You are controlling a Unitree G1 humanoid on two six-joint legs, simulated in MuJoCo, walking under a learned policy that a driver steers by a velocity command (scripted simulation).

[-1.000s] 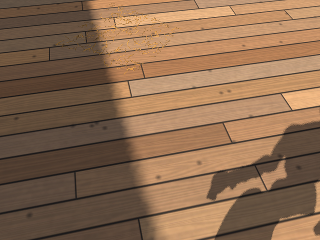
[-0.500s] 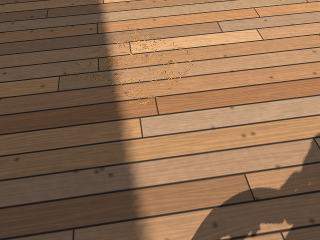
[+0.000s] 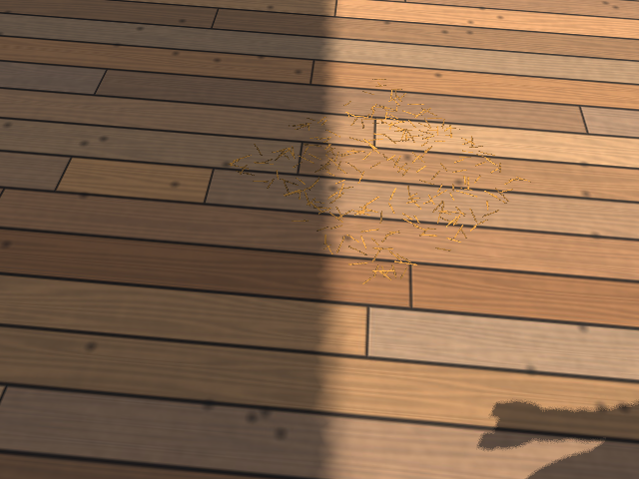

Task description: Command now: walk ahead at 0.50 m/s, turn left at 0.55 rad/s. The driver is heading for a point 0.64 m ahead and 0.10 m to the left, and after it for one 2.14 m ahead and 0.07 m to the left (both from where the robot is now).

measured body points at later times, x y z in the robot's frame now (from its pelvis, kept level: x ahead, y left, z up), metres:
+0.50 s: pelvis +0.28 -0.04 +0.00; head +0.31 -0.04 +0.45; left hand +0.29 +0.25 -0.11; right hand +0.45 -0.28 -0.13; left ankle +0.24 +0.08 -0.66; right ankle +0.31 -0.13 -0.74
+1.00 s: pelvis +0.50 +0.11 +0.00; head +0.51 +0.14 +0.45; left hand +0.42 +0.36 -0.14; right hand +0.71 -0.06 -0.12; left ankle +0.48 +0.16 -0.74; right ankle +0.55 -0.04 -0.65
